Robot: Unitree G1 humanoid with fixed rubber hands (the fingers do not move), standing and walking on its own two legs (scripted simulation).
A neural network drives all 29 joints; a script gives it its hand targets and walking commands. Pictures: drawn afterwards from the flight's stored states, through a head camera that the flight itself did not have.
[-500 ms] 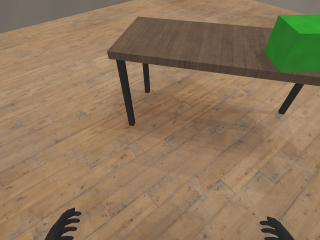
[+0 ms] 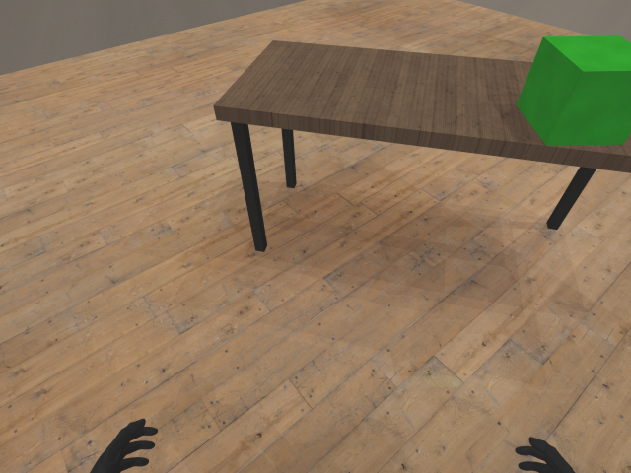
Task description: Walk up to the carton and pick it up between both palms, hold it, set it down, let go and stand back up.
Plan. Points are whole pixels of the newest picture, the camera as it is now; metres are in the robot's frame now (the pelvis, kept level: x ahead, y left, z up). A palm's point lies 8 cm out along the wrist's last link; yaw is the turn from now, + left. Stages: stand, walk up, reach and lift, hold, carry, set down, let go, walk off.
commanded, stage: walk up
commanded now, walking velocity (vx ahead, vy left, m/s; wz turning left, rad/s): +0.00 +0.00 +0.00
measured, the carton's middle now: (583, 90) +0.99 -0.66 +0.02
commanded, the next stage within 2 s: none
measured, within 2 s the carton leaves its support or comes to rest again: neither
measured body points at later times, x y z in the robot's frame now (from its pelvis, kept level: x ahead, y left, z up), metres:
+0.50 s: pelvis +0.04 -0.12 -0.02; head +0.05 -0.11 +0.43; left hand +0.20 +0.22 -0.09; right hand +0.07 -0.50 -0.07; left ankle +0.02 +0.11 -0.71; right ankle +0.10 -0.24 -0.72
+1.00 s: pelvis +0.12 -0.18 +0.00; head +0.16 -0.16 +0.45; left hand +0.25 +0.11 -0.11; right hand +0.16 -0.53 -0.06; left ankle +0.22 -0.07 -0.71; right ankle +0.10 -0.24 -0.72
